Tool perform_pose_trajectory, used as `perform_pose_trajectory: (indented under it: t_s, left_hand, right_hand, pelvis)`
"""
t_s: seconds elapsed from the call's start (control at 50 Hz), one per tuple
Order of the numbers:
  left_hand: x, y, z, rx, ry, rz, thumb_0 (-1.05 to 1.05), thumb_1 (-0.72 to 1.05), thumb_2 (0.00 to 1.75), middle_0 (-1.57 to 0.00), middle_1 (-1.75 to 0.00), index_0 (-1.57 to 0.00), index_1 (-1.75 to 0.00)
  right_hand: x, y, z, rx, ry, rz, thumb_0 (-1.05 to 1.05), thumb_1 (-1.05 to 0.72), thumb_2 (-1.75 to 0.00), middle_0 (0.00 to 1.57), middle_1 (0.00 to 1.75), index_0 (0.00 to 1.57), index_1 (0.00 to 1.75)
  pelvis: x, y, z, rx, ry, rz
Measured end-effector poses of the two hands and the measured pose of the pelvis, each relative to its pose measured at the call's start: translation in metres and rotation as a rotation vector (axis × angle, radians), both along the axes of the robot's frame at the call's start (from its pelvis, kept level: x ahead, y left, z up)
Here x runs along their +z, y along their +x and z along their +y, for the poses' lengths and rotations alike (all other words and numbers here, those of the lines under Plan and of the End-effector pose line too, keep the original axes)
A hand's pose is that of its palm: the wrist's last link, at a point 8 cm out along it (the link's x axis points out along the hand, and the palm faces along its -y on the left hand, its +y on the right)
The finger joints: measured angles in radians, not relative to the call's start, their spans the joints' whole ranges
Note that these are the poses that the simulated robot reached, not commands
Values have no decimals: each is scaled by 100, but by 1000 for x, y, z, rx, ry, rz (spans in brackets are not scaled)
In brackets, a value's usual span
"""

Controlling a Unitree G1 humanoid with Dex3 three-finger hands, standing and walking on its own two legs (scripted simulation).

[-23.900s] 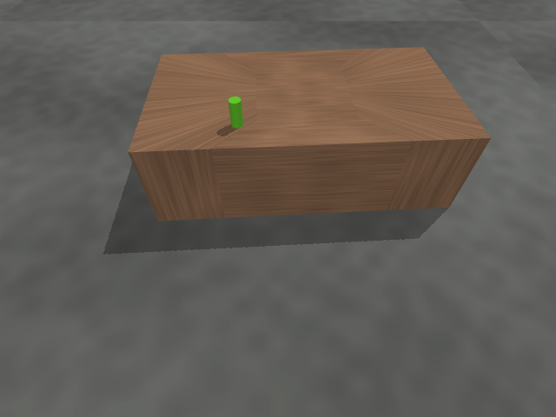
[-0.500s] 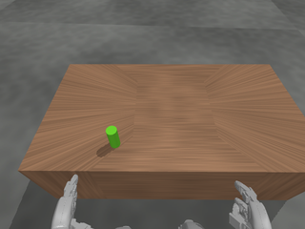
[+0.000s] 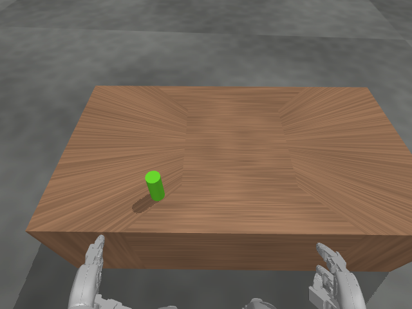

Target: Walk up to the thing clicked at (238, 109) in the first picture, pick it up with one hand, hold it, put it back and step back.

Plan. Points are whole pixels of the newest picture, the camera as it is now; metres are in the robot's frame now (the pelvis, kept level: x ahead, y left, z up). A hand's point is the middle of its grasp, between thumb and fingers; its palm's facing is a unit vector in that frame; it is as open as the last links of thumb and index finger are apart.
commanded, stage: home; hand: left
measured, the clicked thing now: (155, 186) +0.51 +0.20 -0.25
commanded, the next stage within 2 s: stand in 0.94 s
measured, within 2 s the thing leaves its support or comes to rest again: neither
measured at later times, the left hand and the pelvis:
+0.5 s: hand (122, 282) +0.18 +0.18 -0.05, palm faces +0.13 -0.96 -0.26, open 17.4 cm; pelvis +0.01 +0.00 +0.00, yaw +1 degrees
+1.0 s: hand (122, 286) +0.17 +0.18 -0.05, palm faces +0.13 -0.95 -0.29, open 17.6 cm; pelvis +0.01 -0.01 +0.00, yaw +1 degrees
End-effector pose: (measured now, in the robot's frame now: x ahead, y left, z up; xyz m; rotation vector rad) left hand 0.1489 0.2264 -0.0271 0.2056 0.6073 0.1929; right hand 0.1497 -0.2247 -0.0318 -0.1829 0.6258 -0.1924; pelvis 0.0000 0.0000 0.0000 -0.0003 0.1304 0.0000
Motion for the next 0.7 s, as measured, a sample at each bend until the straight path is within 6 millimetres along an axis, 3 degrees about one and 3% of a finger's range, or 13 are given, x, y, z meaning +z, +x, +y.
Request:
perform_pose_trajectory:
  t_s: [0.38,0.56,0.7]
  left_hand:
    - [-2,7,-2,3,-11,26,-1,-50,8,-6,-7,-6,-6]
    - [2,7,-3,16,11,27,-1,-54,6,-5,-6,-6,-6]
    - [2,4,-3,20,28,56,-1,-56,4,-5,-5,-5,-5]
  right_hand:
    - [0,11,-2,7,2,7,2,-90,-90,20,30,20,30]
    - [-31,5,-16,-26,-33,122,2,-90,-90,20,30,21,30]
    - [-41,-1,-20,-41,-37,142,2,-90,-90,20,30,20,30]
  pelvis:
    - [1,9,-2,3,0,12]
    - [0,11,-5,14,-17,4]
    - [0,10,-6,18,-21,2]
